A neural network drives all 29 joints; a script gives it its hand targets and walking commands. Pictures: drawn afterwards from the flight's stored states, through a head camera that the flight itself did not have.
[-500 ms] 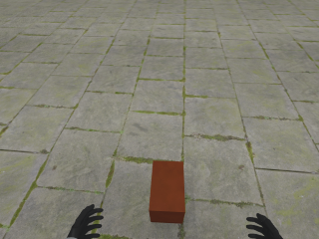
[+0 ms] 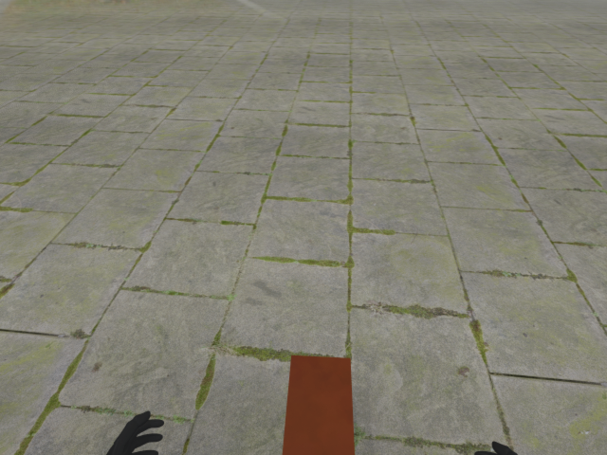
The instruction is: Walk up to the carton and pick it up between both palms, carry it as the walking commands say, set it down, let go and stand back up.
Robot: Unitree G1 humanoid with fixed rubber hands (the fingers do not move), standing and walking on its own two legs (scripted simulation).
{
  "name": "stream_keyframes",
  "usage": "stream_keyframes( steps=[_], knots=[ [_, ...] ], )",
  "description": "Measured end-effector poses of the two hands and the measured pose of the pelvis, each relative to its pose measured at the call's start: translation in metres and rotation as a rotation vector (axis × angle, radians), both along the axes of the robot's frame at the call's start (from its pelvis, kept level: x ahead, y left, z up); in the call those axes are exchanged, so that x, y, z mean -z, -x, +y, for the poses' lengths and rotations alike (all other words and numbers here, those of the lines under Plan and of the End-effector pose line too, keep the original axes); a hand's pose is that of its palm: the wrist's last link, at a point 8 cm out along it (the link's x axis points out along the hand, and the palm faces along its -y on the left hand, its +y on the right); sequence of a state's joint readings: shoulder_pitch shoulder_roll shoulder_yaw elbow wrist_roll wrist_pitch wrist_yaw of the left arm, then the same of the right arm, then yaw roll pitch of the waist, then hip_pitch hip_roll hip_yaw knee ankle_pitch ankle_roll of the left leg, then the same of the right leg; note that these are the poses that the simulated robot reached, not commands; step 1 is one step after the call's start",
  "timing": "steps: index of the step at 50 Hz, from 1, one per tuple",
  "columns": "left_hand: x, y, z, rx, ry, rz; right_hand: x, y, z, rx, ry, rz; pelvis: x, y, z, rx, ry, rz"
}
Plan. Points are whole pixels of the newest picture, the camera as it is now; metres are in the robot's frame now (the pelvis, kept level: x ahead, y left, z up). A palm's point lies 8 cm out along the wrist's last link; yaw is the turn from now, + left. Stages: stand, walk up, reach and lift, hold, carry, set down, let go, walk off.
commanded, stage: stand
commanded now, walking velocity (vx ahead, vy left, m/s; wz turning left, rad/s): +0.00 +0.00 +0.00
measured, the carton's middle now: (318, 418) +0.47 -0.01 -0.66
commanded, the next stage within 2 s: none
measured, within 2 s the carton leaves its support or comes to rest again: neither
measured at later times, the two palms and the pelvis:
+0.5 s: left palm out of the picture +0.10 +0.28 -0.07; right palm out of the picture +0.09 -0.26 -0.08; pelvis -0.02 +0.00 +0.00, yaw +0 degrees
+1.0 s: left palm out of the picture +0.07 +0.28 -0.08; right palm out of the picture +0.06 -0.26 -0.10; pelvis -0.04 +0.00 +0.00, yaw +0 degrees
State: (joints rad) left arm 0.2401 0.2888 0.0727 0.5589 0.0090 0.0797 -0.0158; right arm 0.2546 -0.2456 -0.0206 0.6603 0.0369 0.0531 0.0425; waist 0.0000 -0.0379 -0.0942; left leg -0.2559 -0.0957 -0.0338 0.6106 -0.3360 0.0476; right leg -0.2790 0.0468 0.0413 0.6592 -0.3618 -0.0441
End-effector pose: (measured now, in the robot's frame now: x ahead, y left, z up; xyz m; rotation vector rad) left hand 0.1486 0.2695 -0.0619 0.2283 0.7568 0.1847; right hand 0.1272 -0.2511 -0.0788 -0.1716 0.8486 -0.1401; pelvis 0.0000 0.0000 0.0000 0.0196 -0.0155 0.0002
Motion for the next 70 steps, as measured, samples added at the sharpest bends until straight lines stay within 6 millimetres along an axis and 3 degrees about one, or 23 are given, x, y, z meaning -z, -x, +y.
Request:
stream_keyframes(
  steps=[7,16,27,70],
  knots=[
    [-0.008,0.003,0.005,-0.006,-0.014,-0.072,-0.004,0.001,-0.002,0.009,0.014,-0.062,0.000,0.004,0.000,0.000,0.001,-0.005],
    [-0.002,0.028,0.007,-0.017,-0.016,-0.069,-0.005,0.015,-0.003,0.012,0.019,-0.089,0.000,0.015,0.001,0.000,0.001,-0.022],
    [0.007,0.053,0.009,-0.029,-0.016,-0.032,0.004,0.038,-0.004,0.026,0.016,-0.048,0.000,0.024,0.001,0.000,0.001,-0.034],
    [0.025,0.107,0.019,-0.045,-0.022,0.098,0.026,0.103,-0.005,0.058,0.018,0.116,-0.001,0.054,0.003,0.000,0.003,-0.066]
  ],
)
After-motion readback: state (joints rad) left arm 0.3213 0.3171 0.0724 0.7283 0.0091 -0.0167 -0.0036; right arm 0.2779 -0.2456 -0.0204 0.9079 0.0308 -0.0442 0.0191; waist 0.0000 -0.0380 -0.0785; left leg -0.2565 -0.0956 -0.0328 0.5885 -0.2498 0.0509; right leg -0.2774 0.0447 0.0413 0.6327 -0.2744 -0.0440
